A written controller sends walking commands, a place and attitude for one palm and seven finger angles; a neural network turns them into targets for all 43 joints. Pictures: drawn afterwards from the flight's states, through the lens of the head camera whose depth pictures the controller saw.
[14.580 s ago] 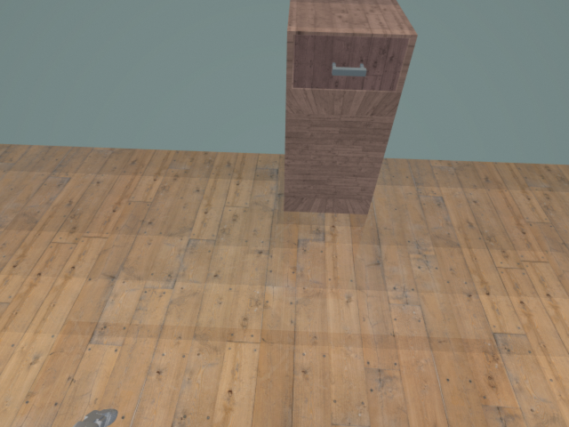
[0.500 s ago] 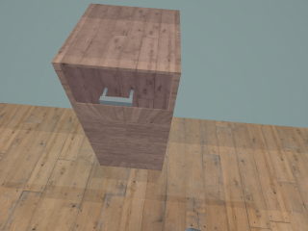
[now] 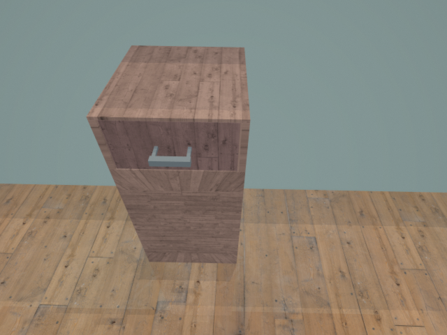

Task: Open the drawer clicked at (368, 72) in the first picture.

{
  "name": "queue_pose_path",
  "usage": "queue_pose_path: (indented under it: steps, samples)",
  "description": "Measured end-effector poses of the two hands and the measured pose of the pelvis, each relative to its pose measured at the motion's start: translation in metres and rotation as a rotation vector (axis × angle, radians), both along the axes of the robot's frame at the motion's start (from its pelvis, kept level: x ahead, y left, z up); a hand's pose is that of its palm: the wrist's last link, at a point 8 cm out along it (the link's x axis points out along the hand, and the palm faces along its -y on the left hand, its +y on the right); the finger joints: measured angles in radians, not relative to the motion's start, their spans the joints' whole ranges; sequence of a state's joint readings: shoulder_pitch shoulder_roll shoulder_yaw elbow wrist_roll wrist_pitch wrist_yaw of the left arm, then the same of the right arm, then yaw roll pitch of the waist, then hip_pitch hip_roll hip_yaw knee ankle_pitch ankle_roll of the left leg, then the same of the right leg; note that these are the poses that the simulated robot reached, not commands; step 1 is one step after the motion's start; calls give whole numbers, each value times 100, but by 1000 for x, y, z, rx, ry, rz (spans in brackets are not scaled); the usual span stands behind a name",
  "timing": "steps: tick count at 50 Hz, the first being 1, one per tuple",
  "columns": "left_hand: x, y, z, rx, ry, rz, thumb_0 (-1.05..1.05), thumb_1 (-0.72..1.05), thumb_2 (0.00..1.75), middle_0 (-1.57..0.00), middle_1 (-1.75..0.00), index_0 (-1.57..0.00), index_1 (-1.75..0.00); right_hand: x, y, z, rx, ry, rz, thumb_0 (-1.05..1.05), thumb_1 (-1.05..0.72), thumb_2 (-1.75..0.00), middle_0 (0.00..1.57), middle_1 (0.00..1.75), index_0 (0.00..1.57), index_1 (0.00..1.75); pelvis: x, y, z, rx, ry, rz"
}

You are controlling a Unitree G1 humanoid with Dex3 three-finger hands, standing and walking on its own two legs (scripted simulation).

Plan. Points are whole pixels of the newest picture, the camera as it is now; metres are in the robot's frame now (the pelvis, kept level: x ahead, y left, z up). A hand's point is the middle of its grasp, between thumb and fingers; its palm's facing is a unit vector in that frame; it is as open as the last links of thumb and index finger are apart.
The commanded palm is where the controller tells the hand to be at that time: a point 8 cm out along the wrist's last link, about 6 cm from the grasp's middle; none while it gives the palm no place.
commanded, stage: come to a stop and stand still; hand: left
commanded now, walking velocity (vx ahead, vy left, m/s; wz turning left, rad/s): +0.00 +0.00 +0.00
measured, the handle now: (171, 155) +0.56 +0.17 -0.03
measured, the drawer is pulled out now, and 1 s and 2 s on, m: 0.00 0.00 0.00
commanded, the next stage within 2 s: look again from close up in 0.30 s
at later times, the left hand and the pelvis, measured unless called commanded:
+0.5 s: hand out of the picture -0.08 +0.14 -0.18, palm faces +0.05 -0.99 -0.15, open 7.4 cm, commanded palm none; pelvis -0.02 +0.00 -0.01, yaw +2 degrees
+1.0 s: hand out of the picture -0.02 +0.17 -0.18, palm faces +0.07 -0.99 -0.15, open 7.4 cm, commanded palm none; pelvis -0.02 +0.01 +0.00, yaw +2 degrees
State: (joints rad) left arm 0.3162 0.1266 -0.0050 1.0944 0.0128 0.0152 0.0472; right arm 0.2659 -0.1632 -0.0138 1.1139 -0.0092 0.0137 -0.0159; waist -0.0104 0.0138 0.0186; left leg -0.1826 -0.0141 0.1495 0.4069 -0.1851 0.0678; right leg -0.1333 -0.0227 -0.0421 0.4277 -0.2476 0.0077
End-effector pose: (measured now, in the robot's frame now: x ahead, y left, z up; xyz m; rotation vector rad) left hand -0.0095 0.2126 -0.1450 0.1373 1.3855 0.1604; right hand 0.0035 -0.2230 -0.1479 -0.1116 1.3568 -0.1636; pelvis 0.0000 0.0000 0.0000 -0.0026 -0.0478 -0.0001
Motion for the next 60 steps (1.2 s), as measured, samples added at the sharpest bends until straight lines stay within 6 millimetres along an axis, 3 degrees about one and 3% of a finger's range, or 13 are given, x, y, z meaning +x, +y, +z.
queue_pose_path:
  steps: [9,16,21,25,36,41,48,60]
  samples:
    - [-38,-18,-4,-46,55,24,0,91,89,-20,-30,-20,-30,-58,9,1,21,129,-16,0,-91,-90,20,30,20,30,-14,-2,1,-5,16,12]
    - [-63,-23,-4,-57,109,47,0,91,89,-20,-30,-20,-30,-76,17,1,34,167,-29,0,-91,-90,20,30,20,29,-17,-2,0,-6,27,14]
    - [-71,-25,-4,-52,123,49,0,91,89,-20,-30,-20,-30,-70,22,-2,48,151,-18,0,-90,-90,20,30,20,29,-17,-1,-1,-9,30,15]
    - [-70,-20,-9,-45,110,36,0,91,89,-20,-30,-20,-30,-50,23,-6,50,84,25,0,-90,-90,20,30,20,29,-22,0,-7,-24,27,28]
    - [-21,3,-12,-23,-55,43,0,91,89,-20,-30,-20,-30,-8,10,-2,-16,-33,77,2,-93,-90,20,30,20,30,-15,9,-9,-19,24,40]
    - [-14,7,-10,-19,-70,34,1,92,89,-20,-30,-20,-30,3,5,5,-36,-68,85,1,-93,-90,20,30,20,30,-14,9,-7,-16,23,38]
    - [-19,6,-11,-37,-48,33,0,91,89,-20,-30,-20,-30,5,4,10,-45,-60,91,1,-92,-90,20,30,20,30,-15,9,-5,-17,23,39]
    - [-42,-6,-12,-63,43,36,0,91,89,-20,-30,-20,-30,-10,1,5,-34,-9,49,0,-91,-90,20,30,21,30,-10,2,-6,-6,34,27]
